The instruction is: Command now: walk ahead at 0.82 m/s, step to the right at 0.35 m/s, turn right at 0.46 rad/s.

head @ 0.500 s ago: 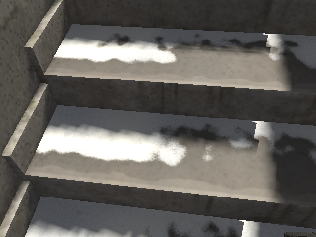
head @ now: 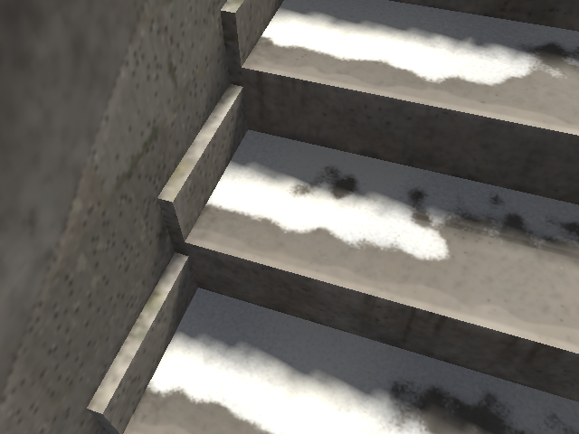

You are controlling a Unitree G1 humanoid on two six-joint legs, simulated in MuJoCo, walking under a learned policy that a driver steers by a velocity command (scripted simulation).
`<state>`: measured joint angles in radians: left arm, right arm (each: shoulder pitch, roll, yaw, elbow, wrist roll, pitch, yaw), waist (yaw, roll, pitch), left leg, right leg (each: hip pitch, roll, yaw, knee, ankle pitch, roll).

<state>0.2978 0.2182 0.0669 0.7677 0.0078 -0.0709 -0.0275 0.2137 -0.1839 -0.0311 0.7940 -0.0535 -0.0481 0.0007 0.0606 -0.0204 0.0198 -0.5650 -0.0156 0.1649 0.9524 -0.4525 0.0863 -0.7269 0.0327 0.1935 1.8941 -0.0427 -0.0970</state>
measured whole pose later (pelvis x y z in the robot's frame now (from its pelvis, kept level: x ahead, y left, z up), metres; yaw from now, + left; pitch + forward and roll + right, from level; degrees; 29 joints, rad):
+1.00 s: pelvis +0.71 -0.24 +0.35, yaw -51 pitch +3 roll +4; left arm 0.02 0.25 0.08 0.55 0.04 0.03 -0.04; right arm 0.37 -0.26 -0.08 0.92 -0.03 -0.13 -0.02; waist 0.02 -0.05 -0.11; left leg -0.28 0.11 0.29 0.81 -0.55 -0.04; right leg -1.04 0.03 0.10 2.06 -0.22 -0.14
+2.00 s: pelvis +0.99 -0.72 +0.62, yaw -30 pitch +9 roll +1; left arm 0.05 0.20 -0.07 0.48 0.07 -0.01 0.02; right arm 0.42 -0.20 0.03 0.64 -0.05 -0.06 -0.07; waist -0.10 0.02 -0.21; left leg -0.67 -0.23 -0.39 1.32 -0.66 -0.10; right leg -0.75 0.05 0.19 1.23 -0.75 0.06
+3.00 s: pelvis +0.84 -0.89 +0.57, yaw +24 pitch +2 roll -5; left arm 0.10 0.11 0.03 0.59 0.01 0.02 0.07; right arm 0.13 -0.26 -0.04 0.65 0.00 0.03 0.07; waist -0.01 0.07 -0.06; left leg -0.20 0.00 0.07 0.53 -0.16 0.09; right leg -0.84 0.01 -0.01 1.74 -0.70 -0.07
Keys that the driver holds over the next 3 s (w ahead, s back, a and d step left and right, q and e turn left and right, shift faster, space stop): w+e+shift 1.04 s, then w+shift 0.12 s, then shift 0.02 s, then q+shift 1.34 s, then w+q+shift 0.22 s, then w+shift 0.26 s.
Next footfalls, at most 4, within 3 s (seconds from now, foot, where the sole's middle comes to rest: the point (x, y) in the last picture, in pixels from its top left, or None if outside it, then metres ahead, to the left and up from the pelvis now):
0.36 right None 0.37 -0.14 -0.55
0.78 left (396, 204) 0.79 -0.13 -0.38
1.22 right None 0.84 -0.63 -0.21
1.50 left None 1.08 -0.56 -0.04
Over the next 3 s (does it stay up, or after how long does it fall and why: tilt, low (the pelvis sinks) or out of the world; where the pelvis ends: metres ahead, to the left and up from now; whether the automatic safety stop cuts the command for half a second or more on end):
stays up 0.84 -0.89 0.57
